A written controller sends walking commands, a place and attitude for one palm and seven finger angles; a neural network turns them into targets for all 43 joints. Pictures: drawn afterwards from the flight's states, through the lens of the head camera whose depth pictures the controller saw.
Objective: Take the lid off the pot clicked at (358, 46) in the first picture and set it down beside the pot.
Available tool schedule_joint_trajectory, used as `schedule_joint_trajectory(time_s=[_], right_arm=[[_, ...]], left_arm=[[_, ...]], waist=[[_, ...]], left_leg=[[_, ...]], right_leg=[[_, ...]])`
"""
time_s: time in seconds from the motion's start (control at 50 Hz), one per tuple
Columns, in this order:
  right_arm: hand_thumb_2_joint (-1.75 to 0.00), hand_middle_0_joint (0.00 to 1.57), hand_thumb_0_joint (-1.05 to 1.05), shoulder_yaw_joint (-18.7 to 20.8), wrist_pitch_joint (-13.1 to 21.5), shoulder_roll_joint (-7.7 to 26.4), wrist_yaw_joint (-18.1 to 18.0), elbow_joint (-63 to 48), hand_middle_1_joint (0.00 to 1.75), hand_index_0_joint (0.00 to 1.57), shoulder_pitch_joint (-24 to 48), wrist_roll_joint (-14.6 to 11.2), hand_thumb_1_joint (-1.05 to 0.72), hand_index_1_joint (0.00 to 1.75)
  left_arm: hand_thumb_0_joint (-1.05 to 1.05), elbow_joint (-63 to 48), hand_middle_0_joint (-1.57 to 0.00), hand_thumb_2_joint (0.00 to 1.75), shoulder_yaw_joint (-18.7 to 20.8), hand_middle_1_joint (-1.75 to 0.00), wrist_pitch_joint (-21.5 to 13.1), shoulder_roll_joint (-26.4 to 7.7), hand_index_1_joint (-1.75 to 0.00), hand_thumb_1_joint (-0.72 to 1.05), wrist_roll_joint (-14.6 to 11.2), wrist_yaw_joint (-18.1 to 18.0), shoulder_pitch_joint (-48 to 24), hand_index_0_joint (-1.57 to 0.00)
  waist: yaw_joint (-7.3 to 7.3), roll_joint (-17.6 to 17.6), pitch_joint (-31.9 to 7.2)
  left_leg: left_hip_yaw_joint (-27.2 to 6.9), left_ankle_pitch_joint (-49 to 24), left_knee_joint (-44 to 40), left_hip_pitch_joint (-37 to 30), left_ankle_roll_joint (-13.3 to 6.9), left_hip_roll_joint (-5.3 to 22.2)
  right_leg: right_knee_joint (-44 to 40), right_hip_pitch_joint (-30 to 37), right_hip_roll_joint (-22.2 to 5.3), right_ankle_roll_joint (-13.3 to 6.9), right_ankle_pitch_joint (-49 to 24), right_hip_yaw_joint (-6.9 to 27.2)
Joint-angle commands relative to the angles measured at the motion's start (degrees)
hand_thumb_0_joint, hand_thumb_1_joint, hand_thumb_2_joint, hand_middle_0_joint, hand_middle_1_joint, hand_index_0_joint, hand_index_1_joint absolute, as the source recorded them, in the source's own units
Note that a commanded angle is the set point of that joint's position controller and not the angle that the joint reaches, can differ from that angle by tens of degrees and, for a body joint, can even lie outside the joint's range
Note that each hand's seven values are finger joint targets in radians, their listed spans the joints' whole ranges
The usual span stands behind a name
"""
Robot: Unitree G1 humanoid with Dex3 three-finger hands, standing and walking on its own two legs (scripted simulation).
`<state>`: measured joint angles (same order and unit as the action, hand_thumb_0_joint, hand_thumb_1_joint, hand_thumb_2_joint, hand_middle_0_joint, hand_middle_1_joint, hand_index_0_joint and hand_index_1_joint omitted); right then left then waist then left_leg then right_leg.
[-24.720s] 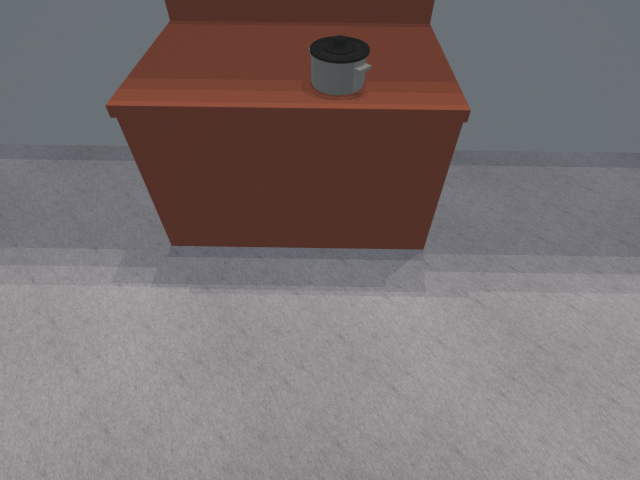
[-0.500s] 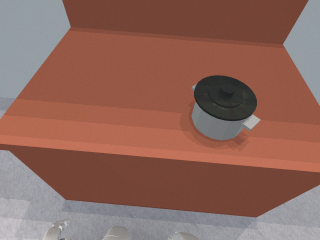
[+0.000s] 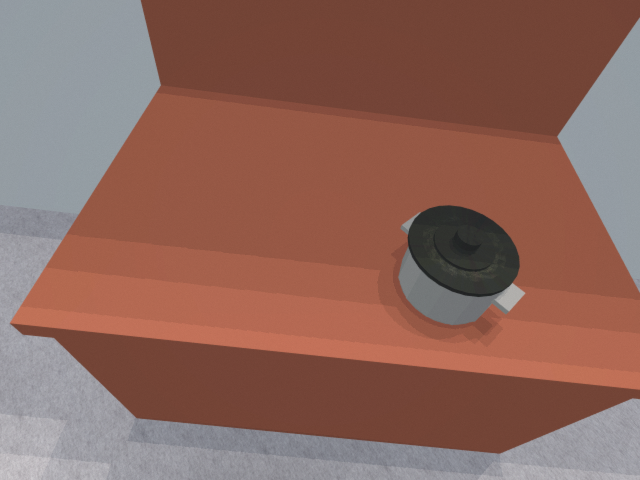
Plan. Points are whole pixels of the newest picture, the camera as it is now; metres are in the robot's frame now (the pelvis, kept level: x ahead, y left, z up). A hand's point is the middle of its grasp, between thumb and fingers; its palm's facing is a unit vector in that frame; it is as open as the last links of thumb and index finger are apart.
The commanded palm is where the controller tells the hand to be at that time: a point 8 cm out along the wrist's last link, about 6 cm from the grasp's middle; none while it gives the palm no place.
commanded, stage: look again from close up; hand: left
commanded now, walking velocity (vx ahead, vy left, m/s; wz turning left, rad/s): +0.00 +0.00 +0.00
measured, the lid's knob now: (468, 237) +0.48 -0.19 +0.02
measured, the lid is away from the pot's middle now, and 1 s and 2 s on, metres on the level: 0.01 0.01 0.01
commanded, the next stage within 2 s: shuffle to correct the standing spot in 0.72 s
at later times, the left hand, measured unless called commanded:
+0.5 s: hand out of the picture -0.06 +0.18 -0.19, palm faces +0.05 -0.99 -0.12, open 7.4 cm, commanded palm none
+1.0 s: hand out of the picture -0.06 +0.16 -0.19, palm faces +0.04 -0.99 -0.10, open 7.4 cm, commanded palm none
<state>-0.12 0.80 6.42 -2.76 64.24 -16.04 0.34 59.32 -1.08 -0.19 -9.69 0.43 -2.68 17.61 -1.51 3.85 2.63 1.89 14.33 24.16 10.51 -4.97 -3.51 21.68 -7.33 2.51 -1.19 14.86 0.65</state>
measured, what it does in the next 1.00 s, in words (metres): stands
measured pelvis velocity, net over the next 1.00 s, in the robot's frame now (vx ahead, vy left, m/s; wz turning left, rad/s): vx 0.00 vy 0.03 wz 0.00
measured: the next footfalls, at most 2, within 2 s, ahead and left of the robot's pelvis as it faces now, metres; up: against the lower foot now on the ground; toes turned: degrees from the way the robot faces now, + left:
left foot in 1.76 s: +0.01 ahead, -0.01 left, +0.00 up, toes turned +8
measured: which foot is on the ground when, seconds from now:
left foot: down 0.00-1.00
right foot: down 0.00-1.00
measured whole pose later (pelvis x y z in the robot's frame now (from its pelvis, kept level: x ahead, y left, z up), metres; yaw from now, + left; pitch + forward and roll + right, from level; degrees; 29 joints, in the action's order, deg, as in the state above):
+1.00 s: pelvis +0.00 +0.03 +0.00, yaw +0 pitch +1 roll +0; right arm -0.5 2.2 4.0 -3.4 67.7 -18.2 -0.1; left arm 65.8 -1.5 0.0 -6.4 0.7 -3.3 21.1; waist -0.9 4.0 0.9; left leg 3.0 11.2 18.6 8.3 -7.5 -7.2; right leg 23.4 -8.5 -1.2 1.5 15.6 1.9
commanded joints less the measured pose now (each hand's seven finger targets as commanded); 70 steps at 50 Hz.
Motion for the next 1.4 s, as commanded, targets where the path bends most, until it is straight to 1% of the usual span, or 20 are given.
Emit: schedule_joint_trajectory(time_s=[0.0, 0.26, 0.36, 0.42, 0.62, 0.64, 0.66, 0.72, 0.82, 0.86, 0.92, 0.96, 1.02, 1.08, 1.14, 1.16, 1.24, 1.26, 1.34, 1.38], right_arm=[[-0.9, 0.2, 0.0, 0.6, 1.7, 6.0, 0.1, -1.5, 0.3, 0.2, -3.1, -0.3, -0.9, 0.3], [-0.9, 0.2, 0.0, 0.5, 1.7, 5.8, -0.2, 0.8, 0.3, 0.2, -5.3, -0.5, -0.9, 0.3], [-0.9, 0.2, 0.0, 0.4, 1.7, 5.7, -0.3, 1.2, 0.3, 0.2, -5.9, -0.5, -0.9, 0.3], [-0.9, 0.2, 0.0, 0.4, 1.8, 5.7, -0.4, 1.6, 0.3, 0.2, -6.1, -0.4, -0.9, 0.3], [-0.9, 0.2, 0.0, 0.2, 1.9, 5.0, -0.5, 2.3, 0.3, 0.2, -7.3, -0.5, -0.9, 0.3], [-0.9, 0.2, 0.0, 0.2, 1.9, 4.8, -0.5, 2.2, 0.3, 0.2, -7.3, -0.5, -0.9, 0.3], [-0.9, 0.2, 0.0, 0.2, 1.8, 4.6, -0.4, 2.1, 0.3, 0.2, -7.4, -0.6, -0.9, 0.3], [-0.9, 0.2, 0.0, 0.1, 1.8, 4.9, -0.4, 2.3, 0.3, 0.2, -7.6, -0.5, -0.9, 0.3], [-0.9, 0.2, 0.0, 0.2, 1.9, 4.2, -0.3, 2.4, 0.3, 0.2, -7.3, -0.5, -0.9, 0.3], [-0.9, 0.2, 0.0, 0.4, 2.1, 3.9, -0.6, 2.5, 0.3, 0.2, -7.7, -0.6, -0.9, 0.3], [-0.9, 0.2, 0.0, 0.7, 1.9, 4.4, -0.9, 3.0, 0.3, 0.2, -7.6, -0.5, -0.9, 0.3], [-0.9, 0.2, 0.0, 0.9, 1.8, 4.4, -1.1, 2.9, 0.3, 0.2, -7.4, -0.5, -0.9, 0.3], [-0.9, 0.2, 0.0, 1.5, 1.5, 5.2, -1.3, 3.2, 0.3, 0.2, -7.3, -0.2, -0.9, 0.3], [-0.9, 0.2, 0.0, 2.2, 1.2, 6.1, -1.5, 2.9, 0.3, 0.2, -6.7, 0.0, -0.9, 0.3], [-0.9, 0.2, 0.0, 2.6, 0.9, 6.5, -1.4, 2.5, 0.3, 0.2, -5.1, 0.3, -0.9, 0.3], [-0.9, 0.2, 0.0, 2.8, 0.8, 6.4, -1.4, 2.1, 0.3, 0.2, -5.2, 0.3, -0.9, 0.3], [-0.9, 0.2, 0.0, 3.2, 0.3, 6.6, -1.1, 1.9, 0.3, 0.2, -4.5, 0.3, -0.9, 0.3], [-0.9, 0.2, 0.0, 3.2, 0.1, 6.4, -1.1, 1.7, 0.3, 0.2, -4.8, 0.3, -0.9, 0.3], [-0.9, 0.2, 0.0, 3.5, -0.3, 6.4, -1.0, 1.2, 0.3, 0.2, -4.8, 0.5, -0.9, 0.3], [-0.9, 0.2, 0.0, 3.7, -0.6, 6.7, -1.1, 0.7, 0.3, 0.2, -4.7, 0.4, -0.9, 0.3]], left_arm=[[0.0, 0.3, -0.2, 0.9, 0.3, -0.3, -1.0, -2.2, -0.3, 0.9, 0.2, 0.0, 5.7, -0.2], [0.0, 4.4, -0.2, 0.9, 0.1, -0.3, -0.5, -0.8, -0.3, 0.9, 0.5, -0.4, 8.6, -0.2], [0.0, 5.2, -0.2, 0.9, -0.1, -0.3, -0.5, -0.4, -0.3, 0.9, 0.5, -0.5, 9.5, -0.2], [0.0, 5.8, -0.2, 0.9, 0.0, -0.3, -0.5, 0.2, -0.3, 0.9, 0.5, -0.6, 10.4, -0.2], [0.0, 6.6, -0.2, 0.9, -0.1, -0.3, -0.6, 0.6, -0.3, 0.9, 0.4, -0.8, 11.3, -0.2], [0.0, 6.6, -0.2, 0.9, -0.1, -0.3, -0.6, 0.7, -0.3, 0.9, 0.3, -0.8, 11.4, -0.2], [0.0, 6.4, -0.2, 0.9, -0.1, -0.3, -0.6, 0.3, -0.3, 0.9, 0.4, -0.7, 11.1, -0.2], [0.0, 6.7, -0.2, 0.9, -0.1, -0.3, -0.6, 0.8, -0.3, 0.9, 0.4, -0.8, 11.4, -0.2], [0.0, 6.8, -0.2, 0.9, -0.2, -0.3, -0.8, 1.1, -0.3, 0.9, 0.4, -0.7, 11.4, -0.2], [0.0, 6.7, -0.2, 0.9, -0.3, -0.3, -0.6, 1.1, -0.3, 0.9, 0.3, -0.6, 11.0, -0.2], [0.0, 7.0, -0.2, 0.9, -0.2, -0.3, -0.1, 1.6, -0.3, 0.9, 0.2, -0.7, 11.3, -0.2], [0.0, 6.8, -0.2, 0.9, 0.0, -0.3, 0.2, 1.2, -0.3, 0.9, 0.3, -0.6, 10.7, -0.2], [0.0, 6.6, -0.2, 0.9, 0.3, -0.3, 0.8, 1.4, -0.3, 0.9, 0.6, -0.4, 10.7, -0.2], [0.0, 5.8, -0.2, 0.9, 0.8, -0.3, 1.4, 0.9, -0.3, 0.9, 0.9, -0.2, 10.2, -0.2], [0.0, 5.5, -0.2, 0.9, 1.1, -0.3, 1.7, 1.0, -0.3, 0.9, 1.3, 0.0, 10.4, -0.2], [0.0, 5.1, -0.2, 0.9, 1.2, -0.3, 1.6, 0.6, -0.3, 0.9, 1.4, 0.2, 10.0, -0.2], [0.0, 4.7, -0.2, 0.9, 1.3, -0.3, 1.5, 0.6, -0.3, 0.9, 1.4, 0.2, 10.6, -0.2], [0.0, 4.4, -0.2, 0.9, 1.4, -0.3, 1.4, 0.0, -0.3, 0.9, 1.4, 0.3, 10.0, -0.2], [0.0, 2.9, -0.2, 0.9, 1.7, -0.3, 1.4, -0.5, -0.3, 0.9, 1.3, 0.4, 9.4, -0.2], [0.0, 1.8, -0.2, 0.9, 2.0, -0.3, 1.5, -1.4, -0.3, 0.9, 1.5, 0.5, 8.8, -0.2]], waist=[[0.3, -3.8, -0.9], [0.19, -4.5, 2.5], [0.17, -3.2, 2.0], [0.05, -4.7, 1.8], [0.17, -4.4, 1.6], [0.2, -5.0, 1.8], [0.16, -2.9, 2.2], [0.18, -4.4, 2.4], [0.32, -3.4, 2.5], [0.58, -2.7, 2.2], [0.74, -4.7, 2.5], [0.83, -3.5, 2.8], [0.94, -6.1, 2.6], [0.71, -6.0, 2.0], [0.38, -5.8, 1.9], [0.47, -3.6, 1.9], [0.7, -4.7, 1.7], [0.98, -3.0, 1.6], [1.72, -4.5, -0.5], [1.87, -2.2, -0.9]], left_leg=[[-11.8, -16.0, -6.6, -2.9, -2.3, 11.7], [-13.4, -15.4, -10.7, -3.0, -0.9, 11.3], [-13.4, -16.7, -10.7, -4.0, -0.3, 11.1], [-13.1, -15.4, -11.0, -4.5, 0.3, 11.0], [-12.4, -16.9, -10.5, -4.6, 1.9, 10.6], [-12.3, -16.6, -10.5, -4.5, 1.4, 10.6], [-12.4, -17.1, -10.0, -3.7, 1.1, 10.7], [-12.6, -13.7, -10.9, -3.3, 1.6, 10.7], [-12.4, -10.8, -11.0, -2.9, 0.2, 10.7], [-13.3, -14.4, -10.5, -3.6, 0.2, 11.7], [-14.0, -14.0, -10.9, -4.0, 0.3, 13.0], [-14.9, -15.5, -10.3, -3.5, -0.4, 13.9], [-15.3, -14.3, -10.6, -3.6, -1.3, 15.2], [-16.3, -14.2, -9.8, -2.2, -4.1, 17.3], [-15.3, -8.8, -9.0, 1.1, -5.3, 17.5], [-15.2, -10.8, -7.6, 1.7, -5.4, 17.5], [-12.1, -6.7, -4.8, 4.1, -3.4, 14.8], [-11.5, -7.3, -3.8, 4.7, -3.2, 14.4], [-8.7, -5.5, -0.6, 3.7, -2.0, 13.1], [-7.1, -5.6, 1.8, 5.0, -1.5, 12.5]], right_leg=[[-2.0, -1.2, -6.8, -0.7, -6.7, 4.2], [-0.6, -3.4, -6.7, -0.1, -3.2, 2.4], [-0.3, -4.0, -7.0, 0.1, -3.6, 2.5], [-0.4, -4.4, -7.3, 0.1, -3.4, 3.0], [-0.4, -4.5, -7.4, 0.0, -4.6, 3.6], [-0.5, -4.7, -7.4, 0.1, -4.4, 3.6], [-0.6, -4.4, -7.2, 0.1, -4.8, 3.4], [-0.5, -4.7, -7.4, 0.0, -4.0, 3.8], [-0.7, -4.9, -7.4, 0.0, -4.8, 4.0], [-0.1, -5.1, -6.6, 0.4, -5.0, 3.4], [0.9, -6.5, -6.1, 0.8, -2.8, 3.0], [1.6, -7.1, -5.7, 0.8, -2.4, 2.4], [4.0, -8.9, -5.4, 0.9, 0.6, 1.9], [7.7, -9.9, -5.4, 0.6, 3.9, 1.7], [8.4, -9.5, -5.8, 0.3, 3.2, 1.6], [7.7, -9.1, -5.6, 0.1, 1.4, 1.2], [4.8, -7.3, -5.8, -0.1, -6.7, 1.9], [4.8, -6.4, -5.5, -0.4, -8.3, 2.0], [3.8, -6.9, -5.9, -1.0, -10.1, 3.7], [3.0, -6.0, -6.3, -1.0, -12.5, 5.0]])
